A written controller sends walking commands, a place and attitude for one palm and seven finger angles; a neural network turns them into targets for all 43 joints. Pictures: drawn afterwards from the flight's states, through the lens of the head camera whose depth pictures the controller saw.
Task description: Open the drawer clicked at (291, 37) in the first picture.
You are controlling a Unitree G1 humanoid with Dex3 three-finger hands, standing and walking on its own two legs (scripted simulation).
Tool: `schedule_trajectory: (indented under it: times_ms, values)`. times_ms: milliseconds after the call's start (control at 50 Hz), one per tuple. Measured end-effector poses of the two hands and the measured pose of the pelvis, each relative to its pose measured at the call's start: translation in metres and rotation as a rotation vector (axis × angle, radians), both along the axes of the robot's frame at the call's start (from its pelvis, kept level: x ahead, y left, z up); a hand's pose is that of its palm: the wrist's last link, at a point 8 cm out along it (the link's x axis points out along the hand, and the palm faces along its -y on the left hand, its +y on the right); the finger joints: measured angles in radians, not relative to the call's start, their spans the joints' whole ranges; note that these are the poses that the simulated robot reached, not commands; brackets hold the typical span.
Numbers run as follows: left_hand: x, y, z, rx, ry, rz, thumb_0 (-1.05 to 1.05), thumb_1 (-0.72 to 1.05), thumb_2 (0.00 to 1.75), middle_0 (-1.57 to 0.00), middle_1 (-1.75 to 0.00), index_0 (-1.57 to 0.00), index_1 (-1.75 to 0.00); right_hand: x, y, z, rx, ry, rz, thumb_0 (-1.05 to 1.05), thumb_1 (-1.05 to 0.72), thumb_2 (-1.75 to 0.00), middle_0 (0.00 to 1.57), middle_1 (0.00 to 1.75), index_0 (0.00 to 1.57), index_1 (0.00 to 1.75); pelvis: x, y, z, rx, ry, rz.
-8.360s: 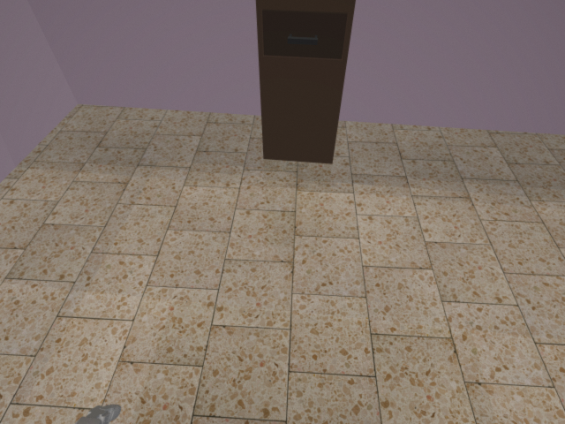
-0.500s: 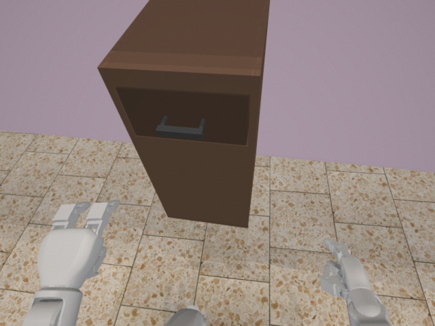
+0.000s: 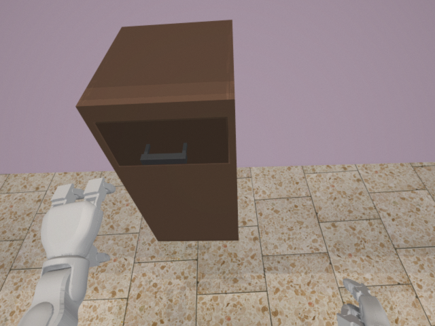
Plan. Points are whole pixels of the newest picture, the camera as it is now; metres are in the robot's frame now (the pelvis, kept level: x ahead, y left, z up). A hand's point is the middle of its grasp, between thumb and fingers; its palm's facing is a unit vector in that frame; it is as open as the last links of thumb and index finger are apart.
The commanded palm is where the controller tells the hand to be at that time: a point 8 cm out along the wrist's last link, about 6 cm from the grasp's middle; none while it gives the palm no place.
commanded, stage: raise the hand with hooked fingers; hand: left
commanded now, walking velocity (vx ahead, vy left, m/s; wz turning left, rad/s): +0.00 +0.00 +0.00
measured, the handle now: (165, 153) +0.55 +0.21 -0.06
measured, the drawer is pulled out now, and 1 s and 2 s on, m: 0.00 0.00 0.00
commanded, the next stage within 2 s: move the hooked fingers above the handle in 0.78 s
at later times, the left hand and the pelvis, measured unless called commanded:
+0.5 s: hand (75, 195) +0.30 +0.28 +0.10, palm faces +0.03 -0.08 -1.00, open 13.8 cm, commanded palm +0.27 +0.27 +0.15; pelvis -0.01 +0.03 +0.02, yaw +0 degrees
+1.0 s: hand (91, 204) +0.29 +0.25 +0.09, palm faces +0.02 -0.08 -1.00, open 13.8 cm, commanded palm +0.28 +0.26 +0.14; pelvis -0.01 +0.01 +0.02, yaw +1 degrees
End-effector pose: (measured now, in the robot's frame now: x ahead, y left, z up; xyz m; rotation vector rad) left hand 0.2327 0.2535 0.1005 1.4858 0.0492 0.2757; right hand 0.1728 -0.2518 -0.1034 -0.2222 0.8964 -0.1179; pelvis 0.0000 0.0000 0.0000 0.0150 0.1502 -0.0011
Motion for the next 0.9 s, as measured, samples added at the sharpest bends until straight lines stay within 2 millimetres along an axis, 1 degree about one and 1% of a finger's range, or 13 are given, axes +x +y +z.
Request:
schedule_trajectory:
  times_ms: [60, 180, 280, 360, 440, 500, 600, 680, 800, 900]
  values:
    - [0.009, 0.001, 0.005, -0.024, 0.033, 0.008, 0.0, -0.28, 0.39, -0.3, -1.06, -0.3, -1.06, 0.008, 0.015, 0.009, 0.019, -0.033, 0.003, 0.01, -0.91, -0.9, 0.2, 0.3, 0.19, 0.3, 0.0, 0.007, 0.004, -0.001, -0.023, -0.003]
    - [0.023, -0.003, 0.023, -0.017, 0.06, -0.075, 0.0, -0.4, 0.34, -0.32, -1.14, -0.31, -1.14, 0.022, 0.049, 0.028, 0.048, -0.092, 0.047, 0.01, -0.91, -0.9, 0.2, 0.3, 0.19, 0.3, -0.001, 0.018, 0.012, -0.006, -0.068, -0.006]
    - [0.033, 0.011, 0.04, 0.002, 0.046, -0.07, 0.0, -0.46, 0.31, -0.32, -1.18, -0.32, -1.18, 0.025, 0.07, 0.034, 0.075, -0.098, 0.081, 0.01, -0.91, -0.9, 0.2, 0.3, 0.2, 0.3, -0.004, 0.024, 0.017, -0.012, -0.093, -0.001]
    - [0.04, 0.024, 0.051, 0.001, 0.058, -0.043, 0.0, -0.48, 0.3, -0.32, -1.19, -0.32, -1.19, 0.02, 0.079, 0.033, 0.084, -0.074, 0.096, 0.01, -0.91, -0.9, 0.2, 0.3, 0.2, 0.3, -0.007, 0.028, 0.019, -0.015, -0.104, 0.007]
    - [0.046, 0.028, 0.057, 0.001, 0.087, -0.051, 0.0, -0.49, 0.3, -0.32, -1.2, -0.32, -1.2, 0.01, 0.08, 0.03, 0.079, -0.038, 0.098, 0.01, -0.91, -0.9, 0.2, 0.3, 0.2, 0.3, -0.008, 0.031, 0.022, -0.018, -0.11, 0.012]
    - [0.047, 0.026, 0.054, -0.01, 0.118, -0.076, 0.0, -0.49, 0.3, -0.32, -1.2, -0.32, -1.2, 0.001, 0.076, 0.027, 0.075, -0.01, 0.088, 0.01, -0.91, -0.9, 0.2, 0.3, 0.2, 0.3, -0.009, 0.032, 0.023, -0.018, -0.108, 0.009]
    - [0.04, 0.019, 0.045, -0.027, 0.149, -0.134, 0.0, -0.49, 0.3, -0.32, -1.2, -0.32, -1.2, -0.014, 0.064, 0.023, 0.055, 0.029, 0.067, 0.01, -0.91, -0.9, 0.2, 0.3, 0.2, 0.3, -0.009, 0.032, 0.024, -0.018, -0.105, 0.003]
    - [0.034, 0.014, 0.044, -0.018, 0.115, -0.163, 0.0, -0.49, 0.3, -0.32, -1.2, -0.32, -1.2, -0.021, 0.055, 0.02, 0.037, 0.054, 0.06, 0.01, -0.91, -0.9, 0.2, 0.3, 0.2, 0.3, -0.01, 0.029, 0.024, -0.017, -0.1, 0.006]
    - [0.033, 0.015, 0.053, 0.008, 0.049, -0.12, 0.0, -0.49, 0.3, -0.32, -1.2, -0.32, -1.2, -0.021, 0.047, 0.016, 0.043, 0.058, 0.052, 0.01, -0.91, -0.9, 0.2, 0.3, 0.2, 0.3, -0.013, 0.024, 0.023, -0.014, -0.094, 0.011]
    - [0.034, 0.011, 0.052, 0.0, 0.076, -0.076, 0.0, -0.49, 0.3, -0.32, -1.2, -0.32, -1.2, -0.013, 0.045, 0.018, 0.063, 0.028, 0.047, 0.01, -0.91, -0.9, 0.2, 0.3, 0.2, 0.3, -0.013, 0.018, 0.024, -0.01, -0.096, 0.01]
